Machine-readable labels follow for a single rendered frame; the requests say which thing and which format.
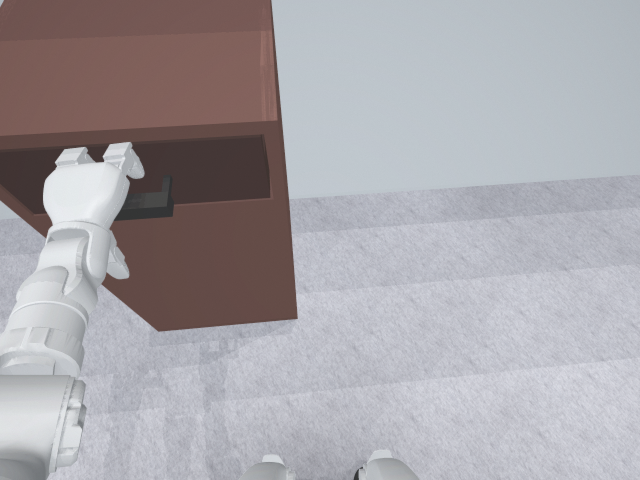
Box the left robot forearm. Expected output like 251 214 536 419
0 221 111 380

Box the right robot shin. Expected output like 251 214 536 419
366 450 392 465

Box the handle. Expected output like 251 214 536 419
114 175 174 221

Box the left robot shin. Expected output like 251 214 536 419
262 454 285 466

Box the cabinet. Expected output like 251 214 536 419
0 0 298 332

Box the robot left upper arm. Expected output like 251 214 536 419
0 375 87 480

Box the left robot hand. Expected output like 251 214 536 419
43 142 145 279

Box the drawer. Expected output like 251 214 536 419
0 134 270 214

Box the robot shin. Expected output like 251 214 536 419
262 454 285 466
366 450 392 465

